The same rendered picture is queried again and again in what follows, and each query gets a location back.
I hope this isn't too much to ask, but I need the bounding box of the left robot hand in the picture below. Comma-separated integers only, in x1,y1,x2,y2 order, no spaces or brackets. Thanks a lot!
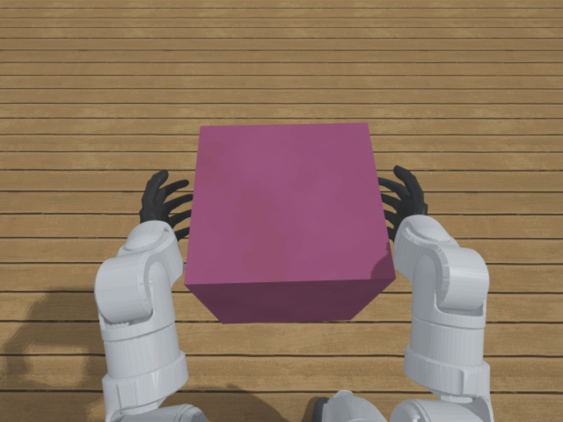
139,169,193,241

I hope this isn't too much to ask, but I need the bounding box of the carton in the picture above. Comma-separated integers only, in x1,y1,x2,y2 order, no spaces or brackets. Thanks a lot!
184,122,396,324

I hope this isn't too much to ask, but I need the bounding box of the robot right forearm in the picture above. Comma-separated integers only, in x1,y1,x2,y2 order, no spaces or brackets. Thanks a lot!
393,215,494,422

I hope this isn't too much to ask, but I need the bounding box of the robot right foot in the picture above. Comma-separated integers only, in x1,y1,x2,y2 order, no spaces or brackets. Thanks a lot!
312,397,330,422

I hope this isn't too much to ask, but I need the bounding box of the right robot hand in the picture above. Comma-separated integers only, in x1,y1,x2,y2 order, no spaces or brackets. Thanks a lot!
377,165,428,244

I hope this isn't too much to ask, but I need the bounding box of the right robot thigh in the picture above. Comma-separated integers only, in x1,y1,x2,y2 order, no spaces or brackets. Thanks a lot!
322,396,387,422

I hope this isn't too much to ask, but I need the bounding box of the robot left forearm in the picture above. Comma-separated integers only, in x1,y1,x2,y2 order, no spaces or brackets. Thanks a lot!
94,221,189,422

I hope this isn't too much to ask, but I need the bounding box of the robot right upper arm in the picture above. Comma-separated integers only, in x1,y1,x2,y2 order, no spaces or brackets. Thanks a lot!
390,398,486,422

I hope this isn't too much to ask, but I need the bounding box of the robot left upper arm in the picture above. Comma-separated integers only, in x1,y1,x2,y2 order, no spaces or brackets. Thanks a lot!
121,404,208,422

